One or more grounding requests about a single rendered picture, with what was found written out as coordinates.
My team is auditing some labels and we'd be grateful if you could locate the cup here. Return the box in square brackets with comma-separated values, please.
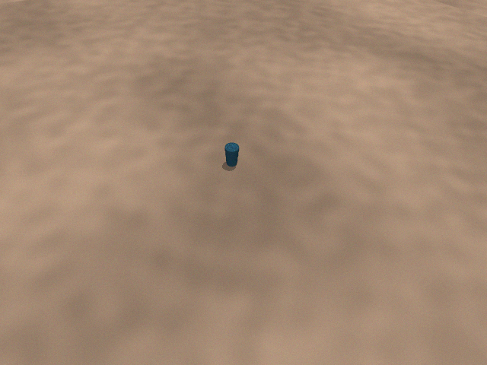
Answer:
[225, 142, 239, 167]

